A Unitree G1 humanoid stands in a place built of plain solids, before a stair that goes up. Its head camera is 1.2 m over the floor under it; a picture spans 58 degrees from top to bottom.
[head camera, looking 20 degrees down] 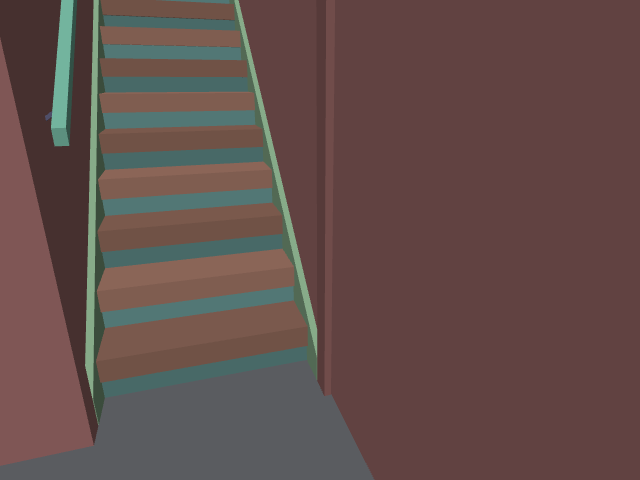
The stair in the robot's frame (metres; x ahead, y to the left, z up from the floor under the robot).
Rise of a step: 0.19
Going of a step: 0.23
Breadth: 0.85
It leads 17 degrees to the left of straight ahead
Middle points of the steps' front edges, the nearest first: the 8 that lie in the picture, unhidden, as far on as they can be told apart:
1.54 0.46 0.19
1.75 0.53 0.38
1.97 0.60 0.57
2.19 0.66 0.76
2.40 0.73 0.95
2.62 0.80 1.14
2.84 0.87 1.33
3.05 0.94 1.52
